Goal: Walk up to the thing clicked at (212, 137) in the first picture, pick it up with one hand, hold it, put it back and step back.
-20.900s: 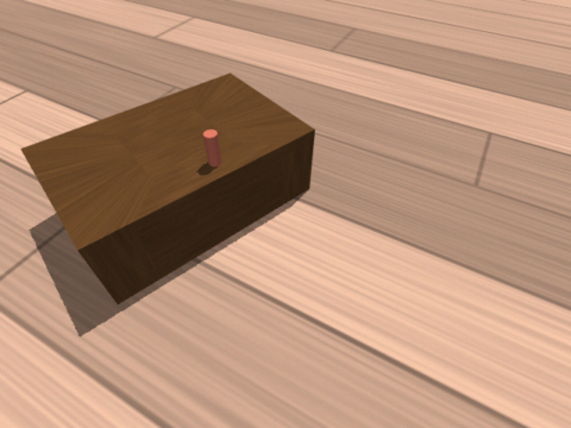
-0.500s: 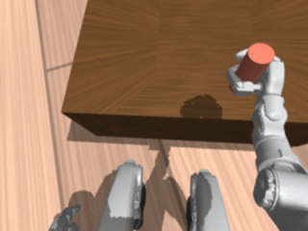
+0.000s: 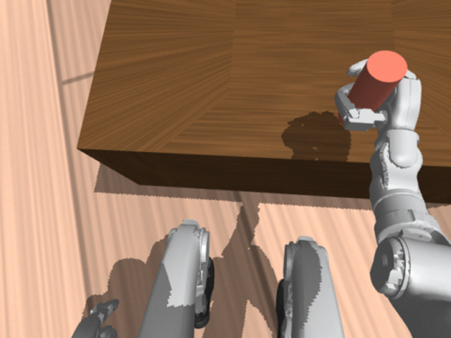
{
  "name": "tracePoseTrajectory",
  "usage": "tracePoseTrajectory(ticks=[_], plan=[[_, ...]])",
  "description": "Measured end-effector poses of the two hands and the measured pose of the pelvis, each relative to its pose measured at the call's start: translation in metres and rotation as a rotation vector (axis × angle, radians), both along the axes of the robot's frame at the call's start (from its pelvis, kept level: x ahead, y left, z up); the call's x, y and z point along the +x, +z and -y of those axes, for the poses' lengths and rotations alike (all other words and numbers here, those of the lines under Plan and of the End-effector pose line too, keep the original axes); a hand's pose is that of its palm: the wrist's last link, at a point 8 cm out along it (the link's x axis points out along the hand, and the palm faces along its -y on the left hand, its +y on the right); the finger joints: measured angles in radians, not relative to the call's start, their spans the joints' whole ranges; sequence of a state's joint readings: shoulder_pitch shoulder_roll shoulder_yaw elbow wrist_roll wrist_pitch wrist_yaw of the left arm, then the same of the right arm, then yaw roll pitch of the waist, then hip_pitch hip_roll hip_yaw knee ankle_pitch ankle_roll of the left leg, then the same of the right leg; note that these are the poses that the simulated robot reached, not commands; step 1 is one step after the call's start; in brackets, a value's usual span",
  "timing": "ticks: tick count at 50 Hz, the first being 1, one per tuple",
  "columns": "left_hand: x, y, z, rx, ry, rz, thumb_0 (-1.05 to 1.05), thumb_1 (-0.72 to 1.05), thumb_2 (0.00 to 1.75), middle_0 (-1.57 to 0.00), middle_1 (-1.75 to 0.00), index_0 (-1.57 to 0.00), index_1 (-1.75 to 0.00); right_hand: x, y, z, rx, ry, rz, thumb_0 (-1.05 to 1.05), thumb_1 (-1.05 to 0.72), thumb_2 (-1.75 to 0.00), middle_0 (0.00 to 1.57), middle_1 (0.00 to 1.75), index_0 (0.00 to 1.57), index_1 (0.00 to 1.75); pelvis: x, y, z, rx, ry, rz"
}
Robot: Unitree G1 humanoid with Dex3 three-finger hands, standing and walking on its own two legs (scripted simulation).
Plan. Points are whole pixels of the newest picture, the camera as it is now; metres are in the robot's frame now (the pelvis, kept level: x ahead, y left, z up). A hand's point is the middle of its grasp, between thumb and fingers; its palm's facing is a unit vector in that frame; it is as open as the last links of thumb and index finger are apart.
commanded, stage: lower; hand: right
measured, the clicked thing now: (367, 94) +0.51 -0.17 +0.00
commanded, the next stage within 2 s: loosen in 0.88 s
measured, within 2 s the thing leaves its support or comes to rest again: rests again in 0.70 s
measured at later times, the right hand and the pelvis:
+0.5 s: hand (346, 107) +0.52 -0.16 -0.06, palm faces +0.07 +1.00 -0.04, open 7.0 cm; pelvis -0.02 +0.00 -0.06, yaw +0 degrees
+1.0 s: hand (342, 111) +0.53 -0.16 -0.09, palm faces +0.07 +1.00 -0.04, open 7.0 cm; pelvis -0.02 +0.00 -0.08, yaw +0 degrees
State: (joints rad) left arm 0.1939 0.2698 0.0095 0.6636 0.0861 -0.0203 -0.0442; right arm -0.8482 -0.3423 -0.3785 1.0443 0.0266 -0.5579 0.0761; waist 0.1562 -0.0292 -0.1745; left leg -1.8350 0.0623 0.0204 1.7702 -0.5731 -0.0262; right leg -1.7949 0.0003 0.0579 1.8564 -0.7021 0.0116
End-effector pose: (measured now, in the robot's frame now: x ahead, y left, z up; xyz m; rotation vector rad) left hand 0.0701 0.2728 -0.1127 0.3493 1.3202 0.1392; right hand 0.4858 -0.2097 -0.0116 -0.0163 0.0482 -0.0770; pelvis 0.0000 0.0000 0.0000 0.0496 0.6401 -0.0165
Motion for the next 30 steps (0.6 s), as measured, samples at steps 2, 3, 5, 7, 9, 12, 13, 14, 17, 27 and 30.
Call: tracePoseTrajectory(ticks=[2, 3, 5, 7, 9, 12, 13, 14, 17, 27, 30], plan=[[-0.001, -0.007, -0.001, 0.004, -0.005, -0.006, 0.01, 0.90, 0.90, -0.20, -0.30, -0.20, -0.30, 0.000, -0.008, 0.001, 0.000, -0.003, 0.010, 0.00, 0.04, -1.13, 0.91, 1.07, 0.91, 1.08, -0.002, -0.007, 0.000, 0.000, -0.001, -0.001], [-0.002, -0.010, -0.002, 0.006, -0.007, -0.010, 0.01, 0.90, 0.90, -0.20, -0.30, -0.20, -0.30, 0.000, -0.011, 0.001, -0.001, -0.005, 0.015, 0.00, 0.04, -1.13, 0.91, 1.07, 0.91, 1.08, -0.003, -0.010, 0.000, 0.001, -0.002, -0.001], [-0.003, -0.016, -0.002, 0.007, -0.009, -0.018, 0.01, 0.90, 0.91, -0.20, -0.30, -0.20, -0.30, 0.001, -0.017, 0.002, -0.004, -0.007, 0.021, 0.00, 0.04, -1.13, 0.91, 1.07, 0.91, 1.08, -0.004, -0.017, 0.000, 0.001, -0.003, -0.002], [-0.005, -0.022, -0.002, 0.007, -0.013, -0.026, 0.01, 0.90, 0.91, -0.20, -0.30, -0.20, -0.30, 0.001, -0.022, 0.002, -0.012, -0.003, 0.022, 0.00, 0.04, -1.13, 0.91, 1.07, 0.91, 1.08, -0.006, -0.022, 0.000, 0.001, -0.005, -0.003], [-0.008, -0.028, -0.002, 0.006, -0.013, -0.033, 0.01, 0.90, 0.91, -0.20, -0.30, -0.20, -0.31, 0.002, -0.025, 0.001, -0.023, 0.002, 0.022, 0.00, 0.04, -1.13, 0.91, 1.07, 0.91, 1.08, -0.008, -0.027, 0.001, 0.001, -0.006, -0.001], [-0.013, -0.035, -0.002, 0.004, -0.008, -0.040, 0.01, 0.90, 0.91, -0.20, -0.30, -0.20, -0.31, 0.004, -0.028, -0.001, -0.030, 0.007, 0.022, 0.00, 0.04, -1.13, 0.91, 1.07, 0.91, 1.08, -0.011, -0.034, 0.000, 0.001, -0.008, 0.002], [-0.015, -0.037, -0.002, 0.003, -0.005, -0.042, 0.01, 0.90, 0.91, -0.20, -0.30, -0.20, -0.31, 0.004, -0.028, -0.001, -0.029, 0.007, 0.024, 0.00, 0.04, -1.13, 0.91, 1.07, 0.91, 1.08, -0.012, -0.036, 0.000, 0.001, -0.008, 0.002], [-0.017, -0.039, -0.002, 0.002, -0.002, -0.044, 0.01, 0.91, 0.91, -0.20, -0.30, -0.20, -0.31, 0.005, -0.028, -0.002, -0.027, 0.007, 0.024, 0.00, 0.04, -1.13, 0.91, 1.07, 0.91, 1.08, -0.013, -0.038, 0.000, 0.001, -0.009, 0.002], [-0.024, -0.045, -0.002, -0.001, 0.008, -0.049, 0.01, 0.91, 0.90, -0.21, -0.30, -0.20, -0.30, 0.008, -0.032, -0.004, -0.016, 0.003, 0.018, 0.00, 0.04, -1.13, 0.91, 1.07, 0.91, 1.08, -0.016, -0.044, 0.000, 0.001, -0.008, -0.001], [-0.043, -0.058, -0.004, 0.003, 0.021, -0.092, 0.01, 0.91, 0.89, -0.21, -0.30, -0.21, -0.30, 0.011, -0.053, -0.001, -0.018, 0.008, 0.003, 0.00, 0.04, -1.13, 0.91, 1.07, 0.91, 1.08, -0.019, -0.060, -0.001, 0.002, -0.005, -0.005], [-0.046, -0.061, -0.005, 0.009, 0.023, -0.102, 0.01, 0.91, 0.90, -0.21, -0.30, -0.21, -0.30, 0.011, -0.058, 0.000, -0.016, 0.005, 0.004, 0.00, 0.04, -1.13, 0.91, 1.07, 0.91, 1.08, -0.019, -0.064, -0.001, 0.004, -0.006, -0.006]])
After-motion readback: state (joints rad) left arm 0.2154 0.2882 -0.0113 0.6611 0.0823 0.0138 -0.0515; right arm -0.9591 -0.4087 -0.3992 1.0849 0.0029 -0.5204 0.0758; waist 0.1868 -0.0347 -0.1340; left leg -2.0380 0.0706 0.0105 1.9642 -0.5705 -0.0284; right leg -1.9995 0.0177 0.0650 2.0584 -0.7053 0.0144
